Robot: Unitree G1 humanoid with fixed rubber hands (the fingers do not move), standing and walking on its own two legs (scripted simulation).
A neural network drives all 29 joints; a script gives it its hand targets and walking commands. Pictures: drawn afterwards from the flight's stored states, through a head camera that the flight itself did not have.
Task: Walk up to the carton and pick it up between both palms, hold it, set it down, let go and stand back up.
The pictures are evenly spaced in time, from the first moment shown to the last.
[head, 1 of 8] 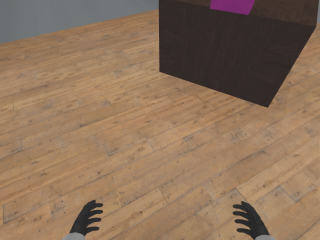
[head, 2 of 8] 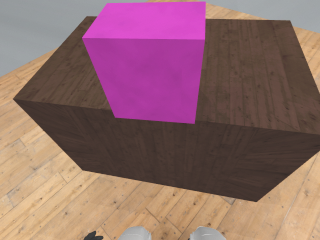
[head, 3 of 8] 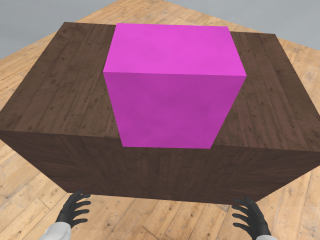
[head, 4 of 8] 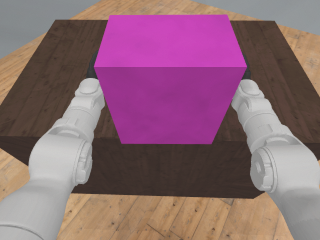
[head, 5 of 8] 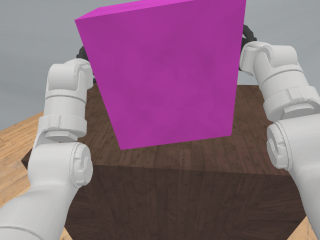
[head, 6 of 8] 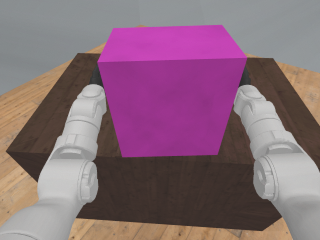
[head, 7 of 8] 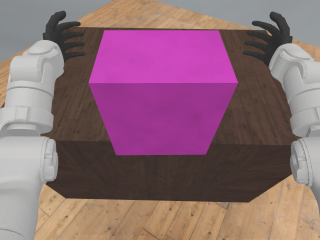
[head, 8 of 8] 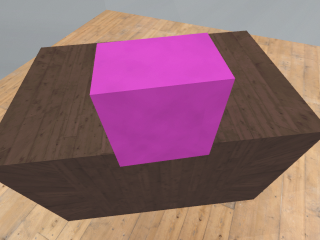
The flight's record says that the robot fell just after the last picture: no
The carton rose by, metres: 0.23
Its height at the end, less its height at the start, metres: +0.00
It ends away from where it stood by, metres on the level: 0.02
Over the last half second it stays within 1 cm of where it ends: yes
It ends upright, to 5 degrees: yes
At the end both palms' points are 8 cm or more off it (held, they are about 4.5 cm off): yes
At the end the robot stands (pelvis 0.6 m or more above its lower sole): yes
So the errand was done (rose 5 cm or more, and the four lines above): yes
